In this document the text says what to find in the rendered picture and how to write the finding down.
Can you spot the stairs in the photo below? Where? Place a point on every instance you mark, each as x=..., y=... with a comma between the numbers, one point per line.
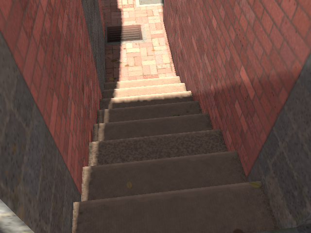
x=156, y=165

